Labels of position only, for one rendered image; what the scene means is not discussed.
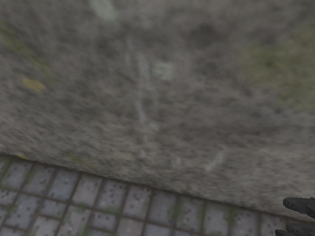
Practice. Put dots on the robot right hand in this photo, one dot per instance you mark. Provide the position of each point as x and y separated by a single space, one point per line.
304 206

